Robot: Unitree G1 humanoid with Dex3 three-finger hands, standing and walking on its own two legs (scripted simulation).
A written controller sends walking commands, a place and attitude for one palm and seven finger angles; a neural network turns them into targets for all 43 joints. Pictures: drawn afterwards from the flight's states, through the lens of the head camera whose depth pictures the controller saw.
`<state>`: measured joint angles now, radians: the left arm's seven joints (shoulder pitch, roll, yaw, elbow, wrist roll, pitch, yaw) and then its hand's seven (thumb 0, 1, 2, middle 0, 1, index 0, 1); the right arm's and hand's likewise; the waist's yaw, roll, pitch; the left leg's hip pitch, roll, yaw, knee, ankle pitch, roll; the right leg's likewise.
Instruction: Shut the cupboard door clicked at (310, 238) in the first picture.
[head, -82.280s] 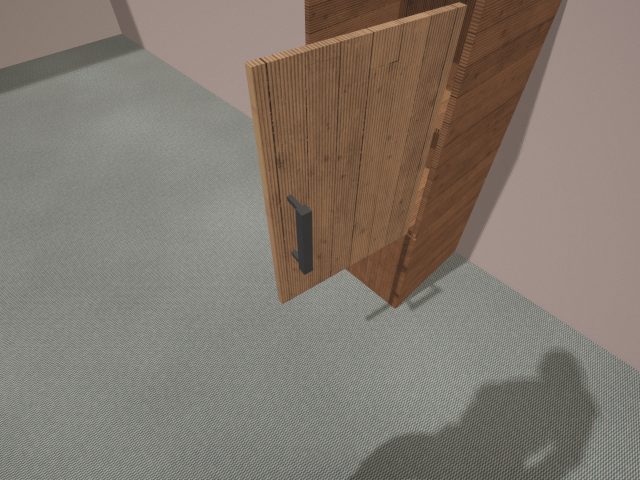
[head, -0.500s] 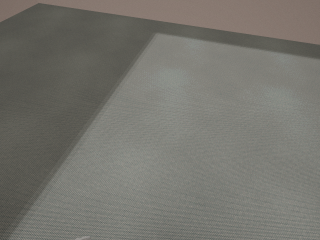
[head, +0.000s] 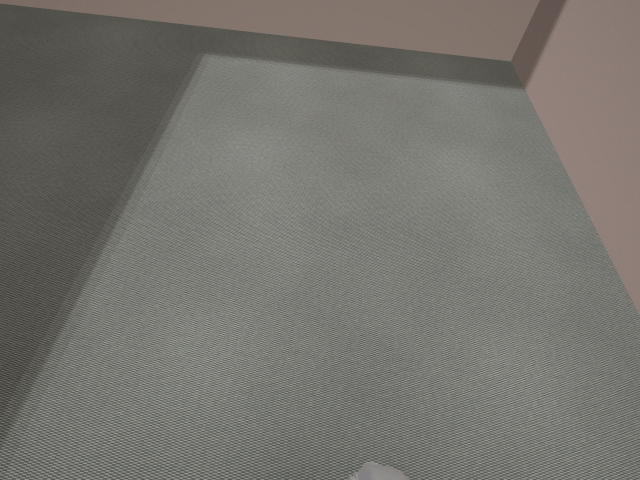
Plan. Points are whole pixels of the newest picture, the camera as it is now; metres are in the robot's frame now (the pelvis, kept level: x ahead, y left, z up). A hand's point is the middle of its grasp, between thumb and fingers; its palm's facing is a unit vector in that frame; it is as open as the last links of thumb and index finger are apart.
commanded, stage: turn to face it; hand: left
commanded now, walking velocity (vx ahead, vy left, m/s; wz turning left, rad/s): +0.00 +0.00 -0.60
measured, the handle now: out of the picture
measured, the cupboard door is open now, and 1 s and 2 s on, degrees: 5 5 5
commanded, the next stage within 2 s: none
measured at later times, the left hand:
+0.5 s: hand (223, 462) +0.16 +0.14 -0.16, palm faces -0.29 -0.93 -0.24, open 7.4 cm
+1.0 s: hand (278, 402) +0.25 +0.08 -0.16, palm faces -0.55 -0.79 -0.28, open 7.4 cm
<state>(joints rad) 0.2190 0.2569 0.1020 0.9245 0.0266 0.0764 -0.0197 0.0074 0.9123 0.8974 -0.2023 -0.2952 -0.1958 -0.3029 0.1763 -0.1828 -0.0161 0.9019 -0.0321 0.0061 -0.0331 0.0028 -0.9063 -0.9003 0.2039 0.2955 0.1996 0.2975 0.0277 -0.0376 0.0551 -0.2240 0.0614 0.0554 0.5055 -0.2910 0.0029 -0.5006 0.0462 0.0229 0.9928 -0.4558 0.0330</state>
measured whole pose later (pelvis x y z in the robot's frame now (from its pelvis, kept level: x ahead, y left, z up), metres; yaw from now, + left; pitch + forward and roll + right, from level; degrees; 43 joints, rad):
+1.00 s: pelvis +0.03 -0.04 -0.02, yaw -35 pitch +0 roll -1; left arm 0.15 0.24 0.07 0.86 0.02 0.04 -0.03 0.01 0.91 0.90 -0.20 -0.30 -0.19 -0.30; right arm 0.23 -0.26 -0.05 0.92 -0.02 0.05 -0.02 0.01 -0.90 -0.90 0.21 0.30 0.20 0.30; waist -0.01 0.06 0.08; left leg -0.34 0.17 0.12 0.88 -0.50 -0.06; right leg -0.30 0.01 -0.06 0.63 -0.32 -0.03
